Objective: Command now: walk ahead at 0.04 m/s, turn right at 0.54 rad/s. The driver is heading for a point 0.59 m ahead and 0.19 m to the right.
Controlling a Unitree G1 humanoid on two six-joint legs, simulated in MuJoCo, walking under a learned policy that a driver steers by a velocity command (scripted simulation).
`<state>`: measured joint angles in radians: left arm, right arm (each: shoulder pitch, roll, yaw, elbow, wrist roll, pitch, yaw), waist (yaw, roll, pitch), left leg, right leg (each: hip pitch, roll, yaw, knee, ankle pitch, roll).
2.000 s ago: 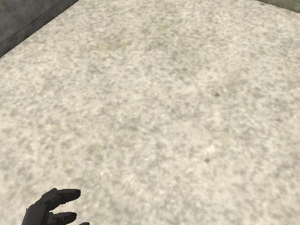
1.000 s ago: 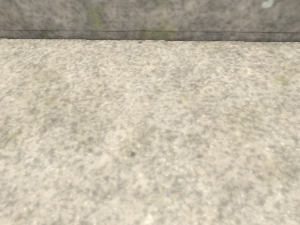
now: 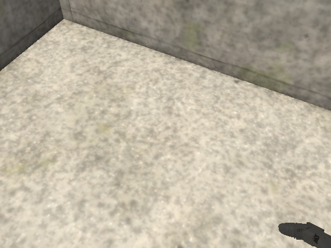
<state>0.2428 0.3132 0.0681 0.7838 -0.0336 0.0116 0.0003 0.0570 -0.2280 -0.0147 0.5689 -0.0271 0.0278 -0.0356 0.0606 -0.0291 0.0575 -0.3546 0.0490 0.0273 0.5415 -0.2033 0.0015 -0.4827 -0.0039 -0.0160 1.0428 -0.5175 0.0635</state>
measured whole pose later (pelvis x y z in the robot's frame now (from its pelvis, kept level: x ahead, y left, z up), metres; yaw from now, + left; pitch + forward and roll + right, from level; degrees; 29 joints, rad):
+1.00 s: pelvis +0.16 -0.11 +0.01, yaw -32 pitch +4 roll -2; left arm 0.09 0.29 0.02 0.57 0.04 -0.03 -0.05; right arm 0.53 -0.27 -0.08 0.86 -0.02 -0.03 0.03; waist -0.13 -0.03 -0.03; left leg -0.09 -0.04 -0.23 0.35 -0.33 0.04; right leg -0.50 0.02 0.05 0.67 -0.29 0.04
